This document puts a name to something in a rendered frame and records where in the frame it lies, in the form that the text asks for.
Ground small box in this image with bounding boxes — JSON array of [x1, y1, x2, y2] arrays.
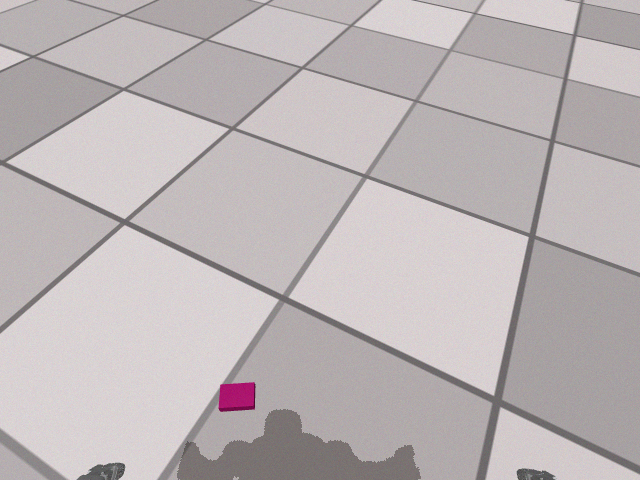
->
[[219, 382, 255, 412]]

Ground left robot hand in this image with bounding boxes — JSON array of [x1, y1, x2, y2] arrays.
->
[[77, 463, 125, 480]]

